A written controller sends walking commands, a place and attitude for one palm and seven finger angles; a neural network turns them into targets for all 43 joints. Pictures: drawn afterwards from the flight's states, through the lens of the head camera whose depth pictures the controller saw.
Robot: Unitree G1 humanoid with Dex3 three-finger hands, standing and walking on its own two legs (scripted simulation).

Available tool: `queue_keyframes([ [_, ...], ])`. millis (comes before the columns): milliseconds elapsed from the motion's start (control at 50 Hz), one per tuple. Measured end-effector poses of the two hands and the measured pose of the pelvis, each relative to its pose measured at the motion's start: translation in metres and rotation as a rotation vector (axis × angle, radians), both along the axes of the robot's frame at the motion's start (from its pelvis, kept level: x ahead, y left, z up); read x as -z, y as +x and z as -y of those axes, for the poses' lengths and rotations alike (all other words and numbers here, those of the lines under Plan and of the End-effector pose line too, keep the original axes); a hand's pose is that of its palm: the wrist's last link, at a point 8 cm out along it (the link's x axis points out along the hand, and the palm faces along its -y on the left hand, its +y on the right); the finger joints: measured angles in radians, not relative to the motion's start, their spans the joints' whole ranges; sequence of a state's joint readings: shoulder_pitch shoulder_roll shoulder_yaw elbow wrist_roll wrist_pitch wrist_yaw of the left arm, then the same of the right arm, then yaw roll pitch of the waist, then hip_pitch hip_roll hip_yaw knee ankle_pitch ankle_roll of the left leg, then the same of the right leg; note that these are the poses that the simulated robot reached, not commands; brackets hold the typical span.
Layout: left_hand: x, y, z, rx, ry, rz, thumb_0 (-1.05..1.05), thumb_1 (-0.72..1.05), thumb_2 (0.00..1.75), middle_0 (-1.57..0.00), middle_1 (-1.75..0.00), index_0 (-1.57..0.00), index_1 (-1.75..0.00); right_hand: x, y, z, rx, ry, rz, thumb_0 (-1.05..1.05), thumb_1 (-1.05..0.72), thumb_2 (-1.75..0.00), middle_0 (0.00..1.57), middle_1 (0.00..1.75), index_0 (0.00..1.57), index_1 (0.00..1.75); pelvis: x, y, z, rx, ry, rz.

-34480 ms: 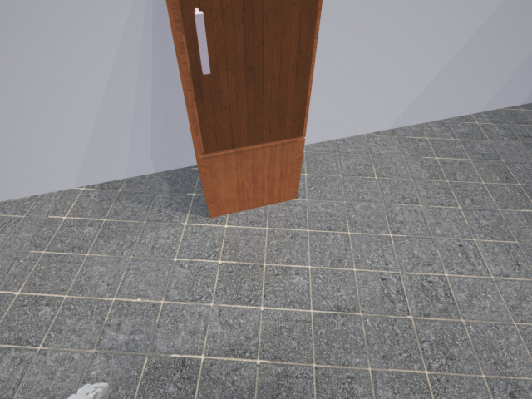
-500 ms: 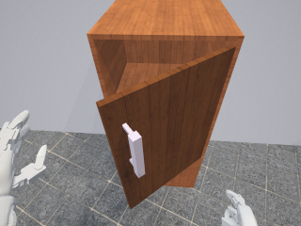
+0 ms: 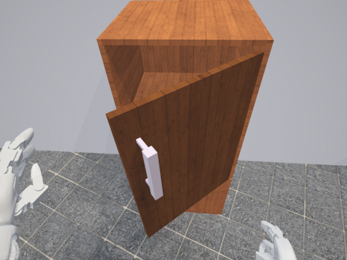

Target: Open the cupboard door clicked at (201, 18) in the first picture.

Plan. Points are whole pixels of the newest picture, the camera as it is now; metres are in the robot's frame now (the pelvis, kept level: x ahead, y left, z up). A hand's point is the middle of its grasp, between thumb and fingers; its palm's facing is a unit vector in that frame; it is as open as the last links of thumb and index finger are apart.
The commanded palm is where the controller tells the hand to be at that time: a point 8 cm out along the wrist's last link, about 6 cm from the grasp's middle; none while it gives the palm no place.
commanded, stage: step back with the hand held close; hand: left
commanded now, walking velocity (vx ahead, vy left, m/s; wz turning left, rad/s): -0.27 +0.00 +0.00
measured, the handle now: (149, 170) +0.29 +0.10 +0.08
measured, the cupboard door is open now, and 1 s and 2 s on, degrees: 41 41 41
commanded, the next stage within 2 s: stop stepping back and stand still in 1.10 s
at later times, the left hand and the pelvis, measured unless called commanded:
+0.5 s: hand (6, 214) +0.13 +0.29 +0.15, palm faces +0.36 -0.78 -0.51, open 7.4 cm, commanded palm +0.08 +0.33 +0.17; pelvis -0.07 +0.04 -0.01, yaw -2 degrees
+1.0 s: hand out of the picture +0.03 +0.33 +0.17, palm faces +0.43 -0.78 -0.45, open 7.4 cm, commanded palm -0.03 +0.36 +0.17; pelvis -0.18 +0.06 -0.01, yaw -1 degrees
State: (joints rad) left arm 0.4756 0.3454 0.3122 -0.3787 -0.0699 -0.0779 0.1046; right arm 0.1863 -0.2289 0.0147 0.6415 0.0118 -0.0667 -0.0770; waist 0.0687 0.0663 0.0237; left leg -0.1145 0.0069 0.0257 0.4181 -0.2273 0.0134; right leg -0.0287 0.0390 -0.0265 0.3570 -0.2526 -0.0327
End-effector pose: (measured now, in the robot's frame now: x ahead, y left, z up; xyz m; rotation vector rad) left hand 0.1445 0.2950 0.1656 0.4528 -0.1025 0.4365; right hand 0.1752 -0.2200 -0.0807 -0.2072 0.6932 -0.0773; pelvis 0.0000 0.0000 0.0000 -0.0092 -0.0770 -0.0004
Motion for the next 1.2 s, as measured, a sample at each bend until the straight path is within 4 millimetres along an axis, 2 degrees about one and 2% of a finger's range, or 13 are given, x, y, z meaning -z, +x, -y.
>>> queue_keyframes([
  [120,-0.011,0.002,-0.009,0.026,0.081,0.015,0.01,0.89,0.89,-0.21,-0.3,-0.21,-0.31,0.0,-0.009,0.003,0.029,-0.004,-0.019,0.01,-0.9,-0.9,0.21,0.3,0.21,0.3,0.001,-0.01,-0.004,0.008,-0.013,-0.036],
  [260,0.011,-0.003,-0.01,0.097,0.067,-0.101,0.01,0.89,0.89,-0.21,-0.3,-0.21,-0.31,-0.001,-0.034,0.007,0.112,-0.028,-0.054,0.01,-0.9,-0.9,0.2,0.3,0.21,0.3,0.002,-0.026,-0.018,0.029,-0.01,-0.063],
  [360,0.011,-0.016,-0.019,0.127,0.086,-0.081,0.01,0.89,0.89,-0.22,-0.3,-0.21,-0.31,-0.004,-0.058,0.003,0.137,-0.06,-0.072,0.01,-0.9,-0.9,0.2,0.3,0.2,0.3,0.005,-0.042,-0.026,0.033,-0.012,-0.063],
  [520,-0.009,-0.054,-0.037,0.112,0.167,0.063,0.01,0.89,0.89,-0.22,-0.3,-0.21,-0.31,-0.004,-0.09,-0.017,0.109,-0.07,-0.025,0.01,-0.9,-0.9,0.2,0.3,0.2,0.3,0.014,-0.075,-0.038,0.022,-0.013,-0.048],
  [620,-0.006,-0.084,-0.046,0.042,0.17,0.072,0.01,0.89,0.89,-0.21,-0.3,-0.21,-0.31,0.008,-0.108,-0.028,0.076,-0.037,-0.016,0.01,-0.9,-0.9,0.2,0.3,0.21,0.3,0.02,-0.096,-0.041,0.003,-0.021,-0.056],
  [720,0.002,-0.111,-0.043,0.03,0.119,0.065,0.01,0.89,0.89,-0.21,-0.3,-0.21,-0.31,0.016,-0.133,-0.036,0.048,-0.027,-0.058,0.01,-0.9,-0.9,0.21,0.3,0.21,0.3,0.019,-0.117,-0.041,-0.009,-0.025,-0.054],
  [780,0.005,-0.121,-0.043,0.054,0.094,0.093,0.01,0.89,0.89,-0.21,-0.3,-0.21,-0.31,0.016,-0.149,-0.036,0.051,-0.055,-0.083,0.01,-0.9,-0.9,0.21,0.3,0.21,0.3,0.019,-0.125,-0.047,-0.003,-0.02,-0.053],
  [840,0.005,-0.126,-0.052,0.079,0.098,0.139,0.01,0.88,0.89,-0.21,-0.3,-0.21,-0.31,0.014,-0.163,-0.037,0.067,-0.097,-0.081,0.01,-0.9,-0.9,0.21,0.3,0.21,0.3,0.024,-0.136,-0.055,-0.018,-0.025,-0.059],
  [960,-0.013,-0.141,-0.071,0.082,0.152,0.169,0.01,0.88,0.89,-0.22,-0.3,-0.21,-0.31,0.0,-0.191,-0.05,0.076,-0.094,-0.04,0.01,-0.9,-0.9,0.21,0.3,0.21,0.3,0.015,-0.168,-0.062,0.001,-0.049,-0.061],
  [1060,-0.022,-0.168,-0.062,0.125,0.136,0.169,0.01,0.89,0.89,-0.21,-0.3,-0.21,-0.31,-0.008,-0.219,-0.057,0.079,-0.052,-0.023,0.01,-0.9,-0.9,0.21,0.3,0.21,0.3,0.007,-0.194,-0.062,0.035,-0.065,-0.094],
  [1140,-0.017,-0.189,-0.048,0.157,0.11,0.138,0.01,0.89,0.89,-0.21,-0.3,-0.21,-0.31,-0.006,-0.243,-0.055,0.073,-0.038,-0.017,0.01,-0.9,-0.9,0.21,0.3,0.21,0.3,0.007,-0.221,-0.055,0.043,-0.059,-0.122],
  [1200,-0.013,-0.209,-0.038,0.176,0.129,0.116,0.01,0.89,0.89,-0.21,-0.3,-0.21,-0.31,0.002,-0.261,-0.048,0.062,-0.026,-0.011,0.01,-0.9,-0.9,0.21,0.3,0.21,0.31,0.014,-0.247,-0.046,0.042,-0.036,-0.14],
])
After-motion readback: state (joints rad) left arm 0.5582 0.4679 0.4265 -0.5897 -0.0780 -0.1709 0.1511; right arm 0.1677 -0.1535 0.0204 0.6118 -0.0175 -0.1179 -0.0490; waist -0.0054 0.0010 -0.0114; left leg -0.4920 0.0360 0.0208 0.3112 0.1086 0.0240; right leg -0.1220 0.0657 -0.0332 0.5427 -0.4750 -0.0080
